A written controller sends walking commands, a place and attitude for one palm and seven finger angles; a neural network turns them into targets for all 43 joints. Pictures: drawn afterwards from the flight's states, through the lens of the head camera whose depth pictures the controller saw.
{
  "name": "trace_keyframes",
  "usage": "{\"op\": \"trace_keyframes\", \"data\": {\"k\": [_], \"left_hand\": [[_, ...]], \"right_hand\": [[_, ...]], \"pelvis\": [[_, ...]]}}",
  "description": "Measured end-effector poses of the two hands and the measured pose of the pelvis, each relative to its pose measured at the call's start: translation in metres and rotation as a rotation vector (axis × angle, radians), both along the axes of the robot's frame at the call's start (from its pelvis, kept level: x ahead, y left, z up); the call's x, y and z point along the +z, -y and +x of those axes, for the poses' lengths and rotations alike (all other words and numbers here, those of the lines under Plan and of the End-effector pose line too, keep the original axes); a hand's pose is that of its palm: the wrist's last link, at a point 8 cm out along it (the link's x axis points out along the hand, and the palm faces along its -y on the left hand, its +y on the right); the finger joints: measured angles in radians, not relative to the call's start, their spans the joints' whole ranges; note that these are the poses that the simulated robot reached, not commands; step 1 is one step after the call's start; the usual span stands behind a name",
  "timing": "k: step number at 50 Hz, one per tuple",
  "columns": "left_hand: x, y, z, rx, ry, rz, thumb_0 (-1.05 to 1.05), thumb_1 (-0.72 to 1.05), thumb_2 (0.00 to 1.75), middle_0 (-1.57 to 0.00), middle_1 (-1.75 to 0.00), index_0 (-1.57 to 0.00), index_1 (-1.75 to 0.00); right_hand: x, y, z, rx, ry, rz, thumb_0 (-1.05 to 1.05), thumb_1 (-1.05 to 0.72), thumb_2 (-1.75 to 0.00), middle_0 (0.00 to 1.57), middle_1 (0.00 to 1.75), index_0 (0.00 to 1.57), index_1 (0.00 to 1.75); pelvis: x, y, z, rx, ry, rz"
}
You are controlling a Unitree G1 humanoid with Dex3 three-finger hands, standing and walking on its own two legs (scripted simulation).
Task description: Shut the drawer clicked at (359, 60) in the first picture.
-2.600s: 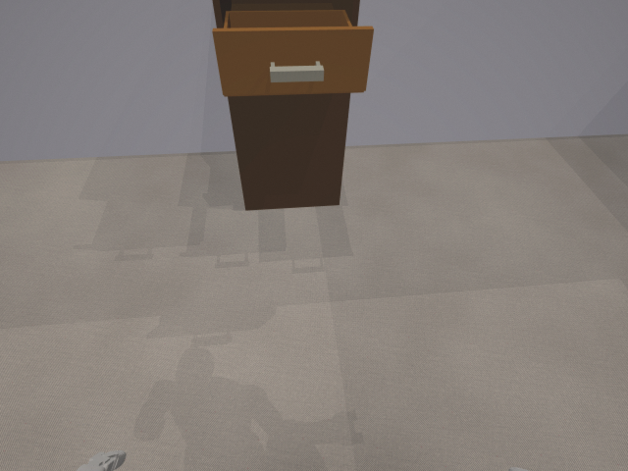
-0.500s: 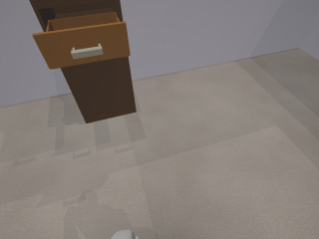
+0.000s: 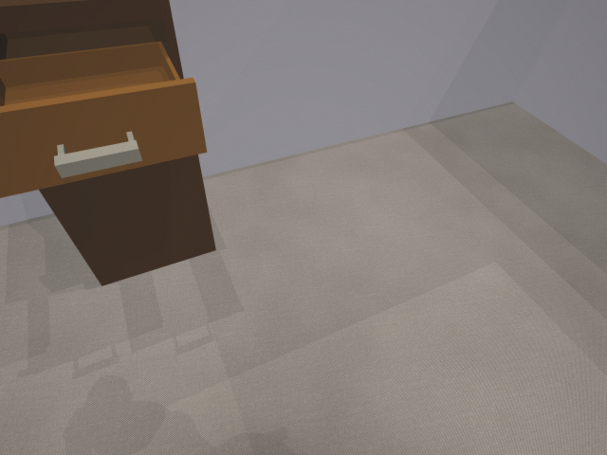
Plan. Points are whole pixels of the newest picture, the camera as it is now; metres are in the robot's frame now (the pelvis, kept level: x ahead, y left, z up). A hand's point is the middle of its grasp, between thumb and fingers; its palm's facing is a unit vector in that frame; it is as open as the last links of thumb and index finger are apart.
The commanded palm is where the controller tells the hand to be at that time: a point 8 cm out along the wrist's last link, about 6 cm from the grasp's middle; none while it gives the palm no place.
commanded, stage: walk to a spot facing it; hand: left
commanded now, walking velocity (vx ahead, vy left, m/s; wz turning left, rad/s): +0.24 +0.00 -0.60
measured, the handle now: (98, 150) +0.55 +0.43 +0.05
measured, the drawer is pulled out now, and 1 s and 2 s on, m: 0.30 0.30 0.30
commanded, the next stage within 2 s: turn to face it in 0.18 s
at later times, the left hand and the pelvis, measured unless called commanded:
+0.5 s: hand (260, 343) +0.32 +0.10 -0.16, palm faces -0.19 -0.96 -0.19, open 7.4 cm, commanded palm none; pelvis +0.16 -0.04 -0.01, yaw -8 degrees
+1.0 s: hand (171, 397) +0.22 +0.23 -0.16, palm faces +0.21 -0.95 -0.24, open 7.4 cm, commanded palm none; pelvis +0.18 +0.00 +0.01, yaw +8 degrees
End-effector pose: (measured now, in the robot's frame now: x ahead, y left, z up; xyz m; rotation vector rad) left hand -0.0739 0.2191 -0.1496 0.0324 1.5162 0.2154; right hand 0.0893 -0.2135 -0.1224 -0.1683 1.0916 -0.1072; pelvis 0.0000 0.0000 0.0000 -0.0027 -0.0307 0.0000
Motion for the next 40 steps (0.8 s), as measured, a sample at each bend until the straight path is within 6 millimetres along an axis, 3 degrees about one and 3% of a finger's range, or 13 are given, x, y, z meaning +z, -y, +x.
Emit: {"op": "trace_keyframes", "data": {"k": [5,10,17,21,25,30,34,40], "left_hand": [[0.013,-0.028,0.108,-0.087,0.145,0.031,0.00,0.91,0.90,-0.20,-0.30,-0.19,-0.30],[0.021,-0.029,0.206,-0.173,0.250,0.034,0.00,0.92,0.90,-0.20,-0.30,-0.19,-0.30],[0.022,0.011,0.327,-0.345,0.320,0.028,0.00,0.92,0.90,-0.20,-0.30,-0.19,-0.30],[0.013,0.044,0.380,-0.404,0.399,0.041,0.00,0.91,0.90,-0.20,-0.30,-0.19,-0.30],[0.017,0.066,0.396,-0.386,0.435,0.018,0.00,0.91,0.90,-0.20,-0.30,-0.19,-0.30],[0.020,0.070,0.387,-0.305,0.421,-0.003,0.00,0.91,0.90,-0.20,-0.30,-0.20,-0.30],[0.016,0.050,0.374,-0.213,0.419,0.002,-0.01,0.92,0.90,-0.21,-0.30,-0.20,-0.30],[-0.008,-0.005,0.338,-0.083,0.355,0.029,-0.01,0.91,0.90,-0.21,-0.30,-0.20,-0.30]], "right_hand": [[0.010,0.017,-0.022,-0.122,-0.096,-0.062,-0.02,-0.96,-0.90,0.20,0.30,0.20,0.30],[0.009,0.019,-0.045,-0.207,-0.220,-0.056,-0.01,-0.94,-0.90,0.20,0.30,0.20,0.30],[-0.009,0.013,-0.057,-0.337,-0.346,0.019,0.00,-0.92,-0.90,0.20,0.30,0.20,0.30],[-0.029,0.015,-0.053,-0.369,-0.424,0.077,0.00,-0.91,-0.90,0.20,0.30,0.20,0.30],[-0.033,0.021,-0.024,-0.345,-0.435,0.093,0.00,-0.91,-0.90,0.20,0.30,0.20,0.30],[-0.022,0.032,0.036,-0.268,-0.339,0.070,0.00,-0.91,-0.90,0.20,0.30,0.20,0.30],[-0.013,0.040,0.080,-0.184,-0.264,0.013,0.00,-0.92,-0.90,0.20,0.30,0.20,0.30],[-0.005,0.043,0.129,-0.074,-0.166,-0.093,0.00,-0.93,-0.90,0.20,0.30,0.20,0.30]], "pelvis": [[0.012,-0.009,0.036,-0.055,-0.007,0.006],[0.015,-0.008,0.073,-0.106,-0.011,0.009],[0.005,0.011,0.121,-0.180,-0.013,0.013],[-0.012,0.033,0.150,-0.176,-0.021,0.020],[-0.009,0.040,0.163,-0.141,-0.012,-0.006],[0.001,0.039,0.171,-0.084,-0.015,-0.007],[0.002,0.030,0.174,-0.026,-0.020,-0.017],[-0.012,0.007,0.177,0.046,-0.026,-0.039]]}}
